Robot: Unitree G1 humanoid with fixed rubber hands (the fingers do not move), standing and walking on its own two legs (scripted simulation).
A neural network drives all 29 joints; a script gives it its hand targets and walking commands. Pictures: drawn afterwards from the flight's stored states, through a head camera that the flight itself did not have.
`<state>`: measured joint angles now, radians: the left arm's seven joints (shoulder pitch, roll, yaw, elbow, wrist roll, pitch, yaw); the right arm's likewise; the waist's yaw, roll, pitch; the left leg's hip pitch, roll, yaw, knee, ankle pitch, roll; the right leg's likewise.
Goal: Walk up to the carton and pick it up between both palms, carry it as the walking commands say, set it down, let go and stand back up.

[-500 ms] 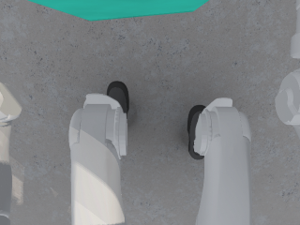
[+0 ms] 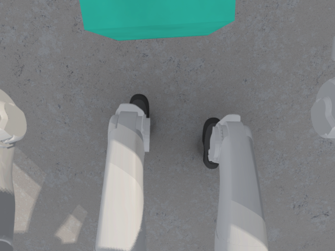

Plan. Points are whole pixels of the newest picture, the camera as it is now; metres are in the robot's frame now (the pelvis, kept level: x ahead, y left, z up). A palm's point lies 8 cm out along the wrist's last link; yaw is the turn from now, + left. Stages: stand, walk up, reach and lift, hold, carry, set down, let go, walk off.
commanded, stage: set down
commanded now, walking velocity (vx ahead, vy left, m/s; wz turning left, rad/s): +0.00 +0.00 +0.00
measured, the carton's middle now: out of the picture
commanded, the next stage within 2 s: let go in 0.50 s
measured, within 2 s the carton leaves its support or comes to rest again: neither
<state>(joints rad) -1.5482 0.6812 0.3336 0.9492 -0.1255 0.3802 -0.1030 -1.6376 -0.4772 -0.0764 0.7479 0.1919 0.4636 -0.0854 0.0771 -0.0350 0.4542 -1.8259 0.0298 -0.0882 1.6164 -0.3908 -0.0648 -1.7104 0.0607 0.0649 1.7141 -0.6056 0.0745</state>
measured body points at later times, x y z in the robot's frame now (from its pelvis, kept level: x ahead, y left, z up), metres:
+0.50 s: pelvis +0.00 -0.01 +0.10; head +0.33 +0.03 +0.40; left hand +0.52 +0.34 +0.02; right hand +0.61 -0.16 +0.04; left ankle +0.14 +0.15 -0.50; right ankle +0.08 -0.14 -0.50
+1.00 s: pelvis +0.05 +0.02 +0.18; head +0.36 +0.07 +0.50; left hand +0.43 +0.30 +0.03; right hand +0.49 -0.18 +0.06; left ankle +0.14 +0.15 -0.49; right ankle +0.08 -0.14 -0.50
